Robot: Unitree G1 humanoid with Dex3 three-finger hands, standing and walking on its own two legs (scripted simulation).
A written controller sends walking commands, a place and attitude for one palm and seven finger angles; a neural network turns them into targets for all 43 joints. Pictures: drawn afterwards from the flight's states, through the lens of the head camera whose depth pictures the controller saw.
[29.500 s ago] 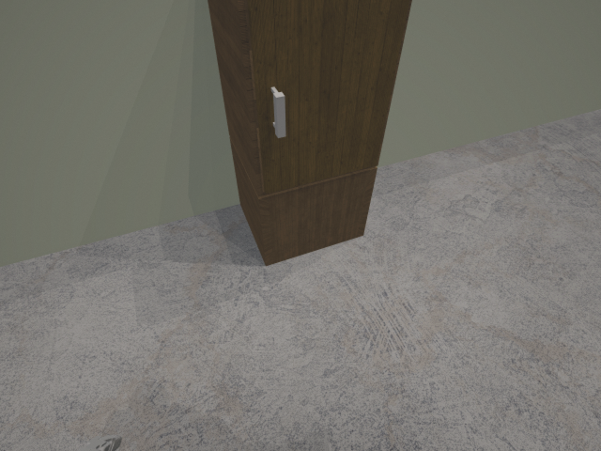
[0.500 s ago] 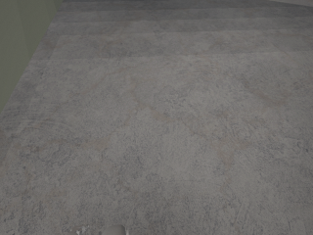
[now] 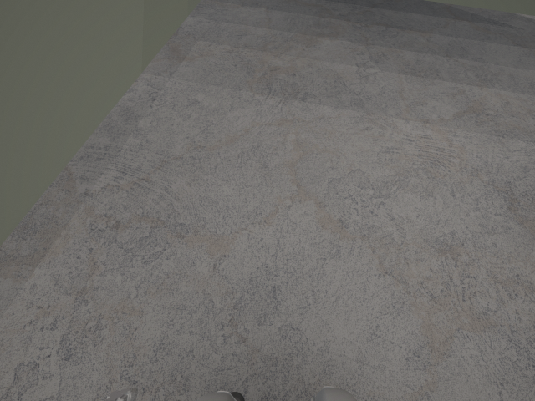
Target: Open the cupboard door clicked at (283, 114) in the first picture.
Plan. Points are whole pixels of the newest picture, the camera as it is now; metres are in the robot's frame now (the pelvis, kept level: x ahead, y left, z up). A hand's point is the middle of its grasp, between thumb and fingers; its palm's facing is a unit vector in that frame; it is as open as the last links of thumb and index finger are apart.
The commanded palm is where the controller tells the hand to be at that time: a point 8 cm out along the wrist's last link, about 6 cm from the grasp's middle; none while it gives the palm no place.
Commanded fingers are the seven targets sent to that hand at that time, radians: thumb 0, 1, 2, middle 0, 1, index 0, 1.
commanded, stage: turn to face it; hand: left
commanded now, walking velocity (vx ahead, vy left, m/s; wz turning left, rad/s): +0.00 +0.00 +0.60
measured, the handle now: out of the picture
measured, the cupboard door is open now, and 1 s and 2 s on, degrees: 41 41 41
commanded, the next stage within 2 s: none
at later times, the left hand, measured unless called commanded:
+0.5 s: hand out of the picture -0.01 +0.15 -0.18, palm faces +0.37 -0.90 -0.22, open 7.4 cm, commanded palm none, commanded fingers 0.00 0.90 0.90 -0.20 -0.30 -0.20 -0.30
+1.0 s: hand out of the picture +0.01 +0.13 -0.15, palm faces +0.59 -0.75 -0.29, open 7.4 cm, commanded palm none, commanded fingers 0.00 0.90 0.90 -0.20 -0.30 -0.20 -0.30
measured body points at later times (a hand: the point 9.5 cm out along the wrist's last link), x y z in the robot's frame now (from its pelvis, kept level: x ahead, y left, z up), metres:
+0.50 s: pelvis +0.02 -0.05 -0.01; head +0.07 -0.02 +0.44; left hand -0.02 +0.19 -0.16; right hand +0.23 -0.26 -0.13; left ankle -0.01 +0.06 -0.73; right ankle +0.02 -0.18 -0.74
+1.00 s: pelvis +0.05 -0.09 +0.00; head +0.11 -0.08 +0.45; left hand -0.02 +0.17 -0.13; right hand +0.28 -0.26 -0.16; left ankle -0.04 +0.01 -0.65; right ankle +0.12 -0.18 -0.74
